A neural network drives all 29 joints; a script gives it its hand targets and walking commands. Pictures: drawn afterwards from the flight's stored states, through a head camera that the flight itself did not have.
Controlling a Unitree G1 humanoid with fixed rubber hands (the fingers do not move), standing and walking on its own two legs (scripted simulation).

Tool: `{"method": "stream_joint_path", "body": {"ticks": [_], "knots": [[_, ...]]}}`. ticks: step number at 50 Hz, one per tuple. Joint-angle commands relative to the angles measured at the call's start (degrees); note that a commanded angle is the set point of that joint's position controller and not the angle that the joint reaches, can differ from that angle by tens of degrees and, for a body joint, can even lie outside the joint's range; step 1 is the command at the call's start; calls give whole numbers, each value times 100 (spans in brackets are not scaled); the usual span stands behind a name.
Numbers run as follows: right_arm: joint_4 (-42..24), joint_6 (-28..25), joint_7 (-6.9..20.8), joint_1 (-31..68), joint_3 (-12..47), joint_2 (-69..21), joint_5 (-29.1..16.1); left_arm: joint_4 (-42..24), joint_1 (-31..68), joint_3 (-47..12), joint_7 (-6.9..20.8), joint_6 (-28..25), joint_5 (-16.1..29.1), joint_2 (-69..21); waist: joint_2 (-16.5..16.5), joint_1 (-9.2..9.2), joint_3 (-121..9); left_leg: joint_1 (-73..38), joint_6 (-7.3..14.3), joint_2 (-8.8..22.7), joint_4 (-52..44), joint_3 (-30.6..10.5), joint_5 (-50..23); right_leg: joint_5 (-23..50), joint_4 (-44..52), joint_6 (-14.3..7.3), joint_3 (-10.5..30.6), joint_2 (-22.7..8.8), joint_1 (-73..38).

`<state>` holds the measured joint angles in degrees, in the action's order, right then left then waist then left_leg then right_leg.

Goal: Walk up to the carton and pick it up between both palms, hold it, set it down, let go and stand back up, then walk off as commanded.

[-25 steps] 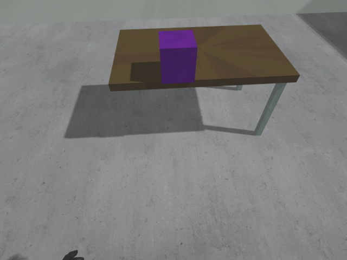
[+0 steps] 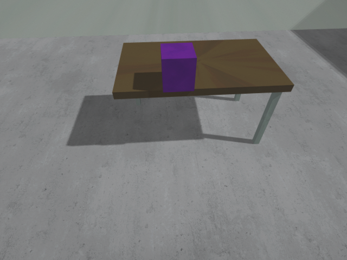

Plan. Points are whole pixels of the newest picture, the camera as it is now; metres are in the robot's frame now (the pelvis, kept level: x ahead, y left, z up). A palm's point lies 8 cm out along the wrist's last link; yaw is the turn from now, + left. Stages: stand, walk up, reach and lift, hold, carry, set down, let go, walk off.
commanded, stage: stand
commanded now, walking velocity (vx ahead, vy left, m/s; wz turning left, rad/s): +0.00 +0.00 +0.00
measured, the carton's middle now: (177, 67) +1.09 +0.03 -0.11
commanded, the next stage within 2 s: none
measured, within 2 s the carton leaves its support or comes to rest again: neither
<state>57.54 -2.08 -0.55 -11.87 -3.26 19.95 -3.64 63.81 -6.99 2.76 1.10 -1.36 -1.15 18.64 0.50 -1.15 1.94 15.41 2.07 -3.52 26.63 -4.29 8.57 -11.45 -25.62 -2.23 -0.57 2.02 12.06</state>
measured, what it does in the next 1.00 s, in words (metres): stands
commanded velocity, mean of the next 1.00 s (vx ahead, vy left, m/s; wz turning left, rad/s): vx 0.00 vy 0.00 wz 0.00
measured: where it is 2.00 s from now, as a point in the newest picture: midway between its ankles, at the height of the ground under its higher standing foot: outside the picture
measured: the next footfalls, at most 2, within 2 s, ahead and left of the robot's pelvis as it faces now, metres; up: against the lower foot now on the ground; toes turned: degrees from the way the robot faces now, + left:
none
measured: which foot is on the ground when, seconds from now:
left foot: down 0.00-1.00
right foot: down 0.00-1.00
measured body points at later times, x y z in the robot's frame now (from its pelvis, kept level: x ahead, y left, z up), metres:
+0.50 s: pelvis +0.01 -0.01 +0.00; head +0.01 +0.00 +0.45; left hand +0.07 +0.29 -0.13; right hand +0.08 -0.31 -0.12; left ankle +0.06 +0.09 -0.74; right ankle +0.03 -0.11 -0.74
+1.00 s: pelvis +0.01 -0.01 +0.00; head +0.02 -0.01 +0.45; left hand +0.09 +0.29 -0.13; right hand +0.08 -0.31 -0.12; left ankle +0.06 +0.09 -0.74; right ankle +0.03 -0.11 -0.74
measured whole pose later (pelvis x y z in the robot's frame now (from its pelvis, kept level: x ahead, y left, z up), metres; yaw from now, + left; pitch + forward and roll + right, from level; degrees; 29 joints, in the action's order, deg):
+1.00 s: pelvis +0.01 -0.01 +0.00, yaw +0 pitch -1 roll -1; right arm 58.5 -2.1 -0.5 -11.9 -3.3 20.0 -3.6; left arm 64.4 -6.0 2.8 0.9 -1.4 -1.1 18.6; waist 0.7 -1.1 1.5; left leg 15.1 2.1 -3.4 24.5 -4.3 8.4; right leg -11.4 -24.2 -2.2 -0.6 2.0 12.1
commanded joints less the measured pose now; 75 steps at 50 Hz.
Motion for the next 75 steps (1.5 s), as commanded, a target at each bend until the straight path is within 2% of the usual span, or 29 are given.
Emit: {"method": "stream_joint_path", "body": {"ticks": [1,2,4,16,19,22,23,25,28,29,31,36,39,40,42,46,47,49,52,53,57,58,61,65,67,69,72,74,75], "knots": [[-168,-149,18,656,34,1088,492,-34,306,117,-56,-126,3,1321,-54,31,-235,100,70,1124,-1471,-1306,1558,-966,855,-149,939,-747,-305],[-169,-131,30,771,34,1121,476,-136,406,139,-71,-117,26,1399,200,18,6,100,43,933,-1342,-1138,1519,-1191,1008,-135,1084,-763,11],[26,-164,15,336,45,1111,480,-162,306,108,-30,-142,5,1414,-98,171,-278,-324,4,936,-1143,-1073,1149,-1335,1149,-176,1172,-854,124],[20,-161,-38,512,27,1243,498,-105,108,60,-78,-122,85,1262,225,37,-569,-385,-30,1037,-1225,-1096,498,-405,776,-121,921,-762,-388],[-112,-133,-47,616,21,1053,469,-147,368,131,-123,-95,2,1393,-2,67,-428,-98,-3,1027,-1248,-1073,890,-599,825,-161,919,-819,-338],[-18,-200,20,367,56,1021,513,-146,323,7,-92,-190,48,1122,-194,126,-410,-501,2,944,-1080,-867,55,-538,974,-116,1054,-948,-195],[-64,-219,26,471,52,1010,512,-195,405,29,-93,-188,30,1211,116,179,-844,-686,41,963,-1036,-888,95,-474,1052,-147,1041,-878,-353],[-14,-212,-8,666,53,1074,520,-116,205,17,-58,-145,80,1203,-356,-22,-739,-451,7,1048,-1126,-1058,323,-425,884,-72,918,-792,-555],[8,-207,-12,458,11,1154,531,-140,308,61,-69,-168,59,1173,312,82,-495,-411,22,983,-1121,-941,482,-569,996,-151,1095,-854,-204],[-64,-196,0,650,58,1029,515,-174,361,33,-97,-170,55,1110,-80,56,-384,-522,25,1024,-1049,-930,139,-260,986,-121,1022,-875,-246],[-77,-216,-10,606,-22,1138,560,-126,222,12,-89,-135,44,1101,109,26,-890,-688,16,995,-949,-829,-392,23,875,-125,963,-823,-581],[-29,-149,-59,441,47,1178,540,-117,399,48,-101,-96,36,1237,16,174,-552,-507,28,1094,-1194,-969,-20,-307,765,-141,905,-819,-287],[-57,-153,-34,676,24,1157,558,-152,249,61,-101,-73,52,1136,343,-80,-497,-222,14,1066,-1252,-959,715,-518,860,-139,899,-783,-351],[-56,-161,-18,494,35,1127,559,-81,241,58,-66,-130,46,1222,337,79,-422,-192,-53,1017,-1376,-1073,920,-633,800,-147,896,-785,-342],[6,-166,-7,443,41,1076,530,-133,301,98,-87,-82,52,1182,-140,47,-510,-352,16,1038,-1100,-931,445,-523,1021,-164,989,-865,-398],[6,-164,-47,561,14,1162,569,-204,450,42,-76,-120,71,1110,-34,40,-907,-687,1,1048,-1009,-873,-298,-172,815,-100,904,-804,-443],[-85,-179,-28,619,-61,1345,580,-79,243,27,-105,-105,71,1040,326,20,-715,-615,-30,1077,-1070,-930,-268,20,754,-62,942,-779,-447],[-27,-191,-48,304,69,995,482,-90,452,76,-116,-109,52,1169,-129,174,-801,-599,-30,1027,-1009,-852,-274,-9,830,-95,924,-871,-508],[-81,-151,-67,633,23,1068,525,-173,539,118,-123,-104,-2,1313,177,89,-660,-594,-21,1061,-1062,-921,-82,-126,881,-93,923,-847,-444],[-9,-134,-40,327,26,1024,489,-110,335,66,-98,-136,60,1288,-114,130,-774,-586,-10,1100,-1108,-932,-109,-83,761,-113,920,-842,-499],[-33,-132,-36,428,16,1197,527,-39,105,69,-70,-79,32,1282,329,86,-500,-225,14,1105,-1345,-1196,1168,-658,732,-192,924,-738,-381],[-34,-98,-60,493,1,1105,573,-20,253,117,-97,-89,-13,1232,-5,44,-443,-77,8,1098,-1464,-1175,1194,-492,675,-141,830,-687,-457],[-27,-117,-24,607,9,1193,563,-126,56,52,-59,-122,41,1152,195,-60,-497,-291,4,1055,-1248,-1094,716,-435,823,-118,882,-779,-564],[-75,-162,-1,559,13,1109,487,-150,383,23,-82,-132,-12,1196,-252,149,-685,-710,-40,944,-930,-813,156,-455,1083,-96,997,-857,-170],[-67,-149,-16,580,31,1086,527,-229,457,35,-93,-148,64,1123,162,109,-490,-541,0,976,-960,-833,203,-463,1103,-89,1023,-909,-161],[-8,-163,-32,457,-39,1163,575,-246,438,27,-72,-165,24,1136,-233,119,-827,-688,-21,1006,-1066,-892,52,-276,940,-107,914,-885,-368],[61,-188,-53,279,72,1054,530,-214,229,27,-80,-190,85,1180,104,56,-816,-690,24,1006,-959,-840,-578,-45,919,-110,1052,-942,-497],[34,-168,-34,565,18,1218,563,-126,373,55,-77,-143,67,1198,-178,59,-986,-692,-18,1068,-1110,-919,-182,-138,785,-65,867,-813,-483],[-31,-173,-17,404,-41,1316,524,-126,230,32,-115,-117,35,1131,158,47,-731,-457,-9,1027,-1208,-972,185,-154,851,-41,872,-790,-594]]}}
